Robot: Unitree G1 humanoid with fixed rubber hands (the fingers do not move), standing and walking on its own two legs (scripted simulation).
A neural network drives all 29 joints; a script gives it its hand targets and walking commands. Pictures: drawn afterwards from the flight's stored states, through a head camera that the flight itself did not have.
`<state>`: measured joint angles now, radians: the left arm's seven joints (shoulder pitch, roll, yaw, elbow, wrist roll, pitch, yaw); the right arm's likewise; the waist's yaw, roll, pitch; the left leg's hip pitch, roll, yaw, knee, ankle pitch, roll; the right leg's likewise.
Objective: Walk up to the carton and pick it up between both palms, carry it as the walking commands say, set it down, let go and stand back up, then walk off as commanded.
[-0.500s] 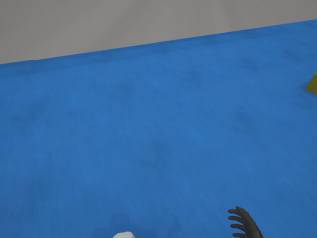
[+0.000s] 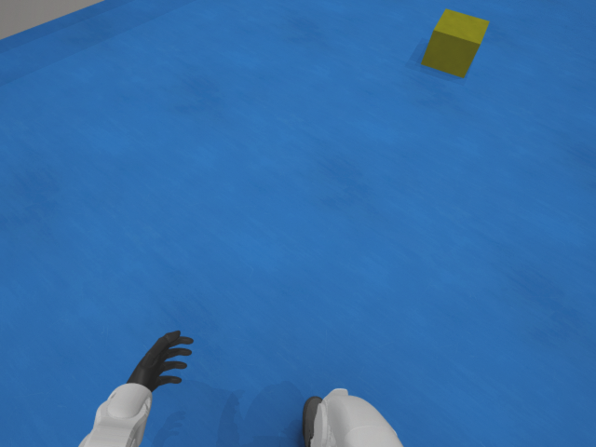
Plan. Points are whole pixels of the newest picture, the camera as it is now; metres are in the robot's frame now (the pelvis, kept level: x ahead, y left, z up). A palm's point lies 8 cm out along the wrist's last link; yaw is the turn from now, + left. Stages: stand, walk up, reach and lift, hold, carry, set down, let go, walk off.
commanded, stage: walk up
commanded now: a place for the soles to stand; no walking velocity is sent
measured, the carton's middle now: (454, 43) +2.15 -1.05 -0.62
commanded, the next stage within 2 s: none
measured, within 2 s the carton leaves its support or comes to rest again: neither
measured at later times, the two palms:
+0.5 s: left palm (127, 226) +0.47 +0.29 -0.09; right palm (412, 296) +0.33 -0.20 -0.08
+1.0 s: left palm (219, 139) +0.69 +0.15 -0.08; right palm (441, 122) +0.73 -0.35 -0.05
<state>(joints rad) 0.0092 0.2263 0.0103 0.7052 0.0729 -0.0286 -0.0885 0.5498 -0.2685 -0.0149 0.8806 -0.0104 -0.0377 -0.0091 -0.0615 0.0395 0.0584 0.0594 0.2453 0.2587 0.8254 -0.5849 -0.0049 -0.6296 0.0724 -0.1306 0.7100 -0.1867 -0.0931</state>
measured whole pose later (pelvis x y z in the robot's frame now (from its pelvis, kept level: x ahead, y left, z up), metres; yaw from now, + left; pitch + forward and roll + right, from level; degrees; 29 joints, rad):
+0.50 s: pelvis +0.32 +0.05 +0.02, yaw -13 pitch -4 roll +1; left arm 0.27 0.32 0.06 0.77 0.04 0.02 -0.10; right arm 0.37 -0.19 0.01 0.75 -0.07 -0.10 -0.05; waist -0.02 -0.06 0.01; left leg -0.23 0.17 0.21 0.78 -0.45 -0.03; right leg -0.70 -0.10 -0.04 1.25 -0.48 0.04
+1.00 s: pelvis +0.64 -0.09 +0.04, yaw -12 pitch -2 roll +0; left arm 0.41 0.20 0.01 0.86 0.03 -0.07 -0.01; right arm 0.24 -0.23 -0.03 0.69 -0.06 -0.05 0.04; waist 0.06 0.01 0.01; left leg -0.62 0.09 0.06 0.93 -0.30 0.01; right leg -0.13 0.01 -0.08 0.54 -0.37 -0.05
